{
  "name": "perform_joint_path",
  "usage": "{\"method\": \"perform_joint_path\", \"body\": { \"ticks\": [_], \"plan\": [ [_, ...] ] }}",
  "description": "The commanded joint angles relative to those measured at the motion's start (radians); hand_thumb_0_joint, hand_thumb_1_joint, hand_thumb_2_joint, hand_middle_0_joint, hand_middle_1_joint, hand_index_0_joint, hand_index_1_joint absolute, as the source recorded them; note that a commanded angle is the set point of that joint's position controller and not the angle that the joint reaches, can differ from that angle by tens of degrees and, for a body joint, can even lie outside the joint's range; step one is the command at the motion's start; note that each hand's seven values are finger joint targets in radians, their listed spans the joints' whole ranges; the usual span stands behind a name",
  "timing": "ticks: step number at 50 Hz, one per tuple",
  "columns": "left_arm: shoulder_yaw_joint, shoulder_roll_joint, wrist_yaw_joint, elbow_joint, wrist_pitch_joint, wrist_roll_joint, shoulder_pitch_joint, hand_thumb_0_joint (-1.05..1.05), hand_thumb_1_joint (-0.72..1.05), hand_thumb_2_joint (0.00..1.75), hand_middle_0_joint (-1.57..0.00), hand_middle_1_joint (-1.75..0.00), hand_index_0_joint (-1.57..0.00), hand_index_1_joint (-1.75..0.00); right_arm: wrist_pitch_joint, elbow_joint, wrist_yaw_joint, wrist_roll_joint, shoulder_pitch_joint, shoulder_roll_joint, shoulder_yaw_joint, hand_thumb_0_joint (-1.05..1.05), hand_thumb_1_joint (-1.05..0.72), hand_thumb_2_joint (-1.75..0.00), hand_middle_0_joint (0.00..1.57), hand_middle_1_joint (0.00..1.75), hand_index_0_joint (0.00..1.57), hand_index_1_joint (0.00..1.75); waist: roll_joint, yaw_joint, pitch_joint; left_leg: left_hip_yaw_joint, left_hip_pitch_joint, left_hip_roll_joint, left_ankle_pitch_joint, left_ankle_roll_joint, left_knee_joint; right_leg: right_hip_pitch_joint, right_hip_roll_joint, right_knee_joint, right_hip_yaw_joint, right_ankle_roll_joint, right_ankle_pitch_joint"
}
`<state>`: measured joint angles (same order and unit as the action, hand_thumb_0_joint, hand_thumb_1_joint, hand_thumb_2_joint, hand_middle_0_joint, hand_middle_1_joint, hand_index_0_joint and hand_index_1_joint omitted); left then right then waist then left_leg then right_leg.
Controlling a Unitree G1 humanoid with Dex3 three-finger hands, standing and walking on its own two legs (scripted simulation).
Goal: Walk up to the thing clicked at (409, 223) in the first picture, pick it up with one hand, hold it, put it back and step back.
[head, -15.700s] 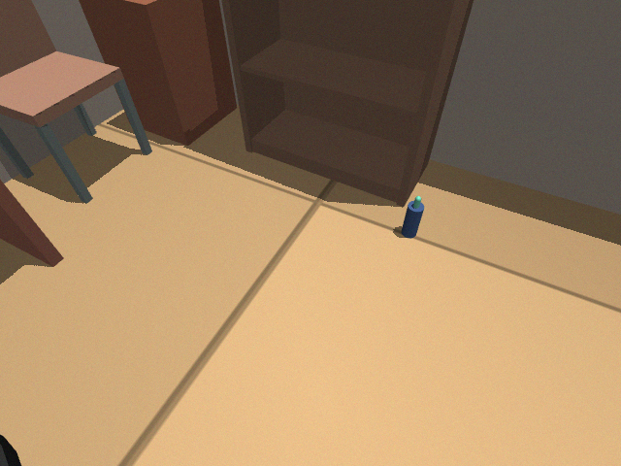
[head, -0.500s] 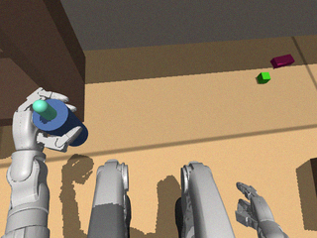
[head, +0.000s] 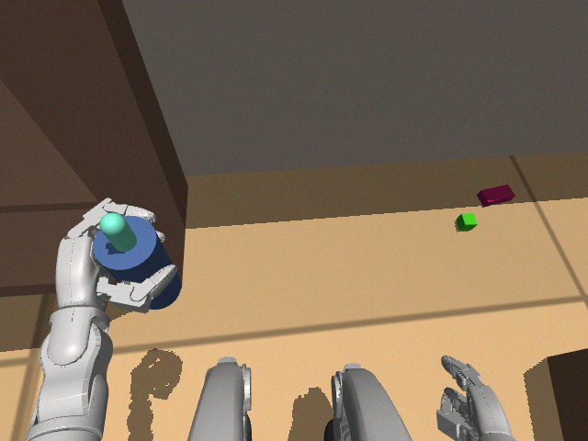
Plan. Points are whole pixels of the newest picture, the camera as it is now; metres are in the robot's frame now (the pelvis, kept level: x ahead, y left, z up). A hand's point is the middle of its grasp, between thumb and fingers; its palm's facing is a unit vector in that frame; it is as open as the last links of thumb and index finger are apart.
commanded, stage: lift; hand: left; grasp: from the side
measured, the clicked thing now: (139, 260) +0.35 +0.20 +0.02
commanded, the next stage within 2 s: hold in 1.12 s
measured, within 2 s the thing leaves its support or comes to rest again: neither
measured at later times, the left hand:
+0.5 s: hand (126, 227) +0.35 +0.19 +0.11, palm faces +0.12 -0.99 -0.03, open 9.2 cm
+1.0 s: hand (131, 195) +0.36 +0.17 +0.15, palm faces +0.11 -0.99 -0.02, open 9.2 cm
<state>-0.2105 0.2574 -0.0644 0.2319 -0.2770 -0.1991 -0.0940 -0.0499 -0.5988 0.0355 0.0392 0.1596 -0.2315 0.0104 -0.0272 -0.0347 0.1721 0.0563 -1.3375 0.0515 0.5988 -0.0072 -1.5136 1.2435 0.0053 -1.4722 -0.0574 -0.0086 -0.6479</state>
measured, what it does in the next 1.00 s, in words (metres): rises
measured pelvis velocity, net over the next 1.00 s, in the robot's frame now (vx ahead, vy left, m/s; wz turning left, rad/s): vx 0.03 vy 0.00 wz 0.03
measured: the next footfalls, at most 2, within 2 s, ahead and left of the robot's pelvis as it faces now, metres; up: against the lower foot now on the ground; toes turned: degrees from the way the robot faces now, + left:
none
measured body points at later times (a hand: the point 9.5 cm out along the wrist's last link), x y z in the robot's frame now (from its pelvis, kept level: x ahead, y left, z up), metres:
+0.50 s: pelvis +0.02 +0.00 +0.08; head +0.10 +0.02 +0.52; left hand +0.33 +0.24 +0.11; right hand +0.15 -0.24 -0.03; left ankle +0.05 +0.12 -0.57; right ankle +0.03 -0.13 -0.57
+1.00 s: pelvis +0.03 +0.00 +0.11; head +0.10 +0.01 +0.56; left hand +0.35 +0.23 +0.15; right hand +0.17 -0.24 +0.00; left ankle +0.05 +0.12 -0.57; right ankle +0.03 -0.13 -0.57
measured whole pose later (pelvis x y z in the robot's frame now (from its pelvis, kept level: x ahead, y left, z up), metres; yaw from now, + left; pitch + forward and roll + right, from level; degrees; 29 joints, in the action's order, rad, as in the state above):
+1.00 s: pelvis +0.03 +0.00 +0.11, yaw +1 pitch +10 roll -2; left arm -0.14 0.20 -0.06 0.41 -0.35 -0.17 -0.12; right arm -0.04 -0.65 0.02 0.01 0.23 -0.22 0.00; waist -0.02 -0.03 0.06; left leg 0.01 -0.72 0.04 0.45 -0.01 -0.98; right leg 0.64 0.00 -0.95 -0.03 -0.01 -0.48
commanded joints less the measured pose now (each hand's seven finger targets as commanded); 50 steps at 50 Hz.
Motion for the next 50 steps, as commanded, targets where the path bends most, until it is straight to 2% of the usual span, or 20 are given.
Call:
{"method": "perform_joint_path", "body": {
  "ticks": [1,3,7,11,12,13,14,15,17,24,27,32,33,34,37,40,42,46,47,50],
  "plan": [
    [-0.041,0.135,0.002,-0.243,-0.101,-0.014,-0.209,0.00,0.15,1.20,-1.24,-1.33,-1.26,-1.33,-0.046,0.100,0.009,-0.002,0.046,-0.147,0.052,0.00,-0.89,-0.89,0.20,0.30,0.20,0.30,-0.091,0.001,0.384,0.023,0.492,-0.017,-0.258,0.010,0.295,-0.210,0.018,0.255,0.006,0.034,0.302],
    [-0.032,0.127,0.007,-0.240,-0.102,-0.010,-0.208,0.00,0.17,1.19,-1.23,-1.32,-1.26,-1.32,-0.046,0.098,0.006,-0.005,0.060,-0.144,0.050,0.00,-0.89,-0.89,0.20,0.30,0.20,0.30,-0.090,0.001,0.391,0.024,0.531,-0.016,-0.315,0.008,0.314,-0.249,0.017,0.276,0.000,0.033,0.343],
    [-0.036,0.135,0.009,-0.224,-0.116,-0.005,-0.257,0.00,0.13,1.18,-1.24,-1.33,-1.26,-1.32,-0.048,0.095,0.006,-0.006,0.054,-0.142,0.049,0.00,-0.89,-0.89,0.20,0.30,0.20,0.30,-0.087,-0.003,0.343,0.016,0.559,-0.019,-0.263,0.007,0.377,-0.296,0.013,0.337,0.006,0.032,0.316],
    [-0.036,0.128,0.016,-0.195,-0.122,-0.005,-0.220,0.00,0.15,1.19,-1.24,-1.33,-1.25,-1.32,-0.047,0.096,0.007,-0.009,0.068,-0.138,0.045,0.00,-0.90,-0.90,0.20,0.30,0.20,0.30,-0.043,0.004,0.344,0.002,0.594,-0.024,-0.306,0.011,0.412,-0.387,0.012,0.395,0.010,0.027,0.364],
    [-0.012,0.115,0.009,-0.215,-0.127,-0.004,-0.239,0.00,0.15,1.19,-1.23,-1.32,-1.25,-1.32,-0.049,0.098,0.007,-0.010,0.062,-0.138,0.044,0.00,-0.90,-0.90,0.20,0.30,0.20,0.30,-0.059,-0.001,0.338,0.000,0.617,-0.024,-0.310,0.009,0.425,-0.395,0.012,0.403,0.011,0.028,0.367],
    [-0.026,0.132,0.007,-0.197,-0.128,-0.001,-0.237,0.00,0.15,1.18,-1.23,-1.32,-1.25,-1.32,-0.049,0.091,0.007,-0.012,0.066,-0.141,0.045,0.00,-0.90,-0.90,0.20,0.30,0.20,0.30,-0.064,-0.005,0.330,0.000,0.629,-0.024,-0.311,0.008,0.434,-0.396,0.014,0.411,0.009,0.028,0.367],
    [-0.007,0.115,0.006,-0.196,-0.129,-0.001,-0.247,0.00,0.15,1.18,-1.24,-1.32,-1.25,-1.32,-0.050,0.095,0.007,-0.012,0.061,-0.142,0.046,0.00,-0.90,-0.90,0.20,0.30,0.20,0.30,-0.061,-0.007,0.315,0.000,0.635,-0.024,-0.296,0.008,0.449,-0.404,0.015,0.421,0.006,0.028,0.355],
    [-0.024,0.121,0.009,-0.168,-0.130,0.001,-0.231,0.00,0.18,1.19,-1.23,-1.32,-1.25,-1.31,-0.050,0.092,0.007,-0.014,0.064,-0.137,0.044,0.00,-0.90,-0.90,0.20,0.30,0.20,0.30,-0.043,-0.004,0.314,-0.002,0.628,-0.025,-0.302,0.010,0.450,-0.425,0.015,0.429,0.006,0.027,0.365],
    [-0.014,0.114,0.012,-0.171,-0.133,0.004,-0.234,0.00,0.18,1.20,-1.25,-1.34,-1.26,-1.34,-0.049,0.092,0.007,-0.016,0.067,-0.132,0.042,0.00,-0.90,-0.90,0.20,0.30,0.20,0.30,-0.032,-0.005,0.313,-0.009,0.642,-0.028,-0.321,0.012,0.466,-0.458,0.014,0.454,0.010,0.024,0.389],
    [0.003,0.094,0.021,-0.161,-0.144,0.005,-0.264,0.00,0.18,1.23,-1.25,-1.36,-1.27,-1.36,-0.049,0.088,0.009,-0.019,0.061,-0.127,0.037,0.00,-0.90,-0.90,0.20,0.30,0.20,0.30,-0.023,-0.005,0.246,-0.021,0.689,-0.031,-0.296,0.011,0.539,-0.520,0.012,0.533,0.015,0.020,0.375],
    [-0.014,0.108,0.021,-0.152,-0.150,0.006,-0.270,0.00,0.14,1.22,-1.24,-1.35,-1.26,-1.35,-0.049,0.084,0.009,-0.021,0.063,-0.122,0.035,0.00,-0.90,-0.90,0.20,0.30,0.20,0.30,-0.031,0.000,0.250,-0.024,0.715,-0.031,-0.305,0.012,0.563,-0.557,0.010,0.558,0.018,0.019,0.387],
    [0.005,0.094,0.019,-0.140,-0.159,0.009,-0.292,0.00,0.16,1.21,-1.24,-1.34,-1.26,-1.35,-0.050,0.081,0.007,-0.023,0.053,-0.125,0.035,0.00,-0.90,-0.90,0.20,0.30,0.20,0.30,-0.033,0.001,0.224,-0.025,0.760,-0.028,-0.298,0.010,0.607,-0.590,0.010,0.593,0.016,0.021,0.379],
    [-0.004,0.101,0.018,-0.141,-0.161,0.009,-0.291,0.00,0.16,1.21,-1.24,-1.34,-1.25,-1.34,-0.050,0.077,0.006,-0.025,0.063,-0.126,0.038,0.00,-0.90,-0.90,0.20,0.30,0.20,0.30,-0.038,0.000,0.253,-0.021,0.786,-0.026,-0.319,0.008,0.613,-0.597,0.013,0.591,0.013,0.022,0.395],
    [0.012,0.083,0.017,-0.132,-0.159,0.008,-0.277,0.00,0.16,1.22,-1.22,-1.34,-1.24,-1.34,-0.048,0.079,0.006,-0.024,0.063,-0.125,0.037,0.00,-0.90,-0.90,0.20,0.30,0.20,0.30,-0.042,0.004,0.256,-0.023,0.808,-0.025,-0.342,0.005,0.618,-0.597,0.012,0.593,0.012,0.022,0.413],
    [0.010,0.075,0.016,-0.107,-0.160,0.004,-0.273,0.00,0.16,1.23,-1.23,-1.35,-1.25,-1.36,-0.044,0.075,0.006,-0.024,0.063,-0.127,0.037,0.00,-0.90,-0.90,0.20,0.30,0.20,0.30,-0.008,0.001,0.218,-0.025,0.805,-0.025,-0.376,0.008,0.631,-0.626,0.014,0.609,0.010,0.021,0.445],
    [0.019,0.076,0.014,-0.119,-0.164,0.008,-0.296,0.00,0.13,1.21,-1.22,-1.34,-1.23,-1.34,-0.041,0.068,0.004,-0.029,0.069,-0.118,0.034,0.00,-0.91,-0.90,0.20,0.30,0.20,0.30,-0.019,-0.002,0.234,-0.035,0.833,-0.026,-0.411,0.011,0.632,-0.659,0.012,0.628,0.019,0.017,0.484],
    [0.003,0.082,0.017,-0.102,-0.164,0.008,-0.300,0.00,0.13,1.23,-1.23,-1.35,-1.24,-1.36,-0.041,0.065,0.005,-0.029,0.067,-0.123,0.037,0.00,-0.90,-0.90,0.20,0.30,0.20,0.30,-0.007,0.002,0.224,-0.040,0.828,-0.029,-0.418,0.013,0.636,-0.679,0.009,0.638,0.024,0.015,0.501],
    [0.018,0.073,0.011,-0.101,-0.173,0.008,-0.306,0.00,0.16,1.24,-1.23,-1.35,-1.24,-1.36,-0.037,0.063,0.003,-0.030,0.062,-0.124,0.037,0.00,-0.90,-0.90,0.20,0.30,0.20,0.30,-0.024,0.002,0.219,-0.043,0.861,-0.030,-0.420,0.011,0.658,-0.696,0.007,0.655,0.026,0.016,0.498],
    [0.000,0.087,0.011,-0.099,-0.175,0.009,-0.311,0.00,0.16,1.24,-1.23,-1.35,-1.24,-1.36,-0.034,0.057,0.001,-0.033,0.067,-0.122,0.038,0.00,-0.90,-0.90,0.20,0.30,0.20,0.30,-0.027,0.004,0.236,-0.039,0.871,-0.028,-0.450,0.011,0.655,-0.705,0.009,0.654,0.023,0.016,0.518],
    [0.006,0.078,0.008,-0.087,-0.176,0.008,-0.310,0.00,0.16,1.25,-1.24,-1.36,-1.25,-1.37,-0.028,0.062,-0.001,-0.032,0.063,-0.120,0.037,0.00,-0.90,-0.90,0.20,0.30,0.20,0.30,-0.005,0.005,0.213,-0.046,0.859,-0.032,-0.464,0.015,0.661,-0.736,0.008,0.668,0.028,0.011,0.548]
  ]
}}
